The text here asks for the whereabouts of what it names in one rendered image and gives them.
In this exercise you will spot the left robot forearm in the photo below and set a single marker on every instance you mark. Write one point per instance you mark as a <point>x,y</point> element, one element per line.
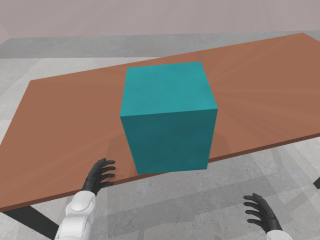
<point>80,214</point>

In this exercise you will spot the robot right hand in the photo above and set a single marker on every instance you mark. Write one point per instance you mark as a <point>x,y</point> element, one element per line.
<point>268,221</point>

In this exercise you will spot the carton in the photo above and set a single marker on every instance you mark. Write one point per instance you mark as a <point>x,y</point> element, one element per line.
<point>168,114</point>

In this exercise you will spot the right robot forearm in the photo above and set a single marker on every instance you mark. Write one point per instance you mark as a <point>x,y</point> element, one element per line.
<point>277,235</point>

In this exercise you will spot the robot left hand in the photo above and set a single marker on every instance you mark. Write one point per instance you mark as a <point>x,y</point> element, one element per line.
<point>93,181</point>

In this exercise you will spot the table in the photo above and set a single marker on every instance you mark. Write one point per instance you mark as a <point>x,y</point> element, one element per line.
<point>267,93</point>

